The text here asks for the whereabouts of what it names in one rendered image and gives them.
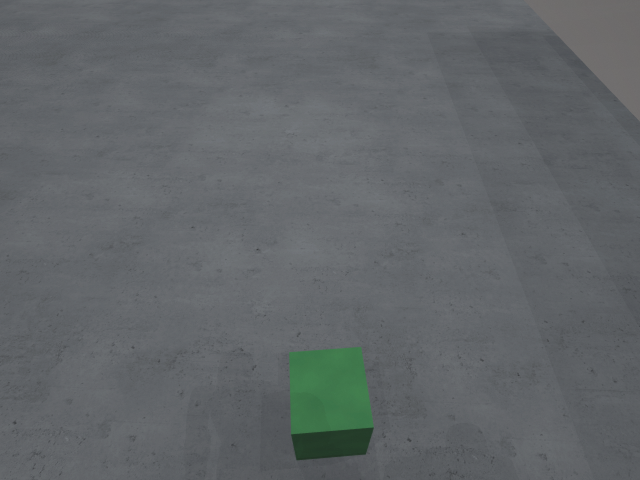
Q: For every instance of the carton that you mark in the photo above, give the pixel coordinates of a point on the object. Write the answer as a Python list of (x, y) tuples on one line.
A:
[(329, 401)]

